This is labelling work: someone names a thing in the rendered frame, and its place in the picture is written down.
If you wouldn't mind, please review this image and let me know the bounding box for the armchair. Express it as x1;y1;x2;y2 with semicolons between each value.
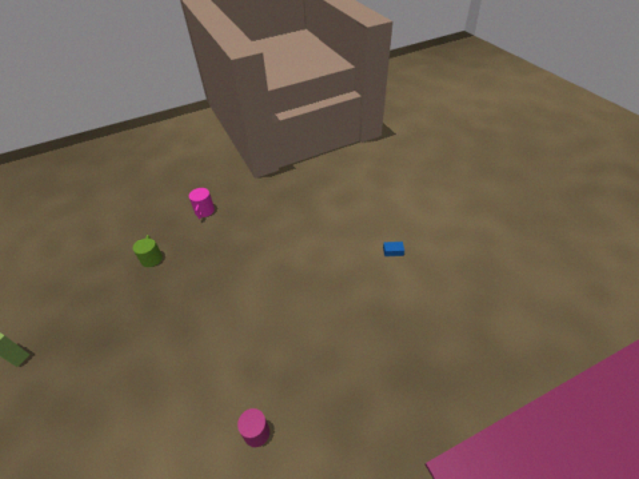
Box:
180;0;393;178

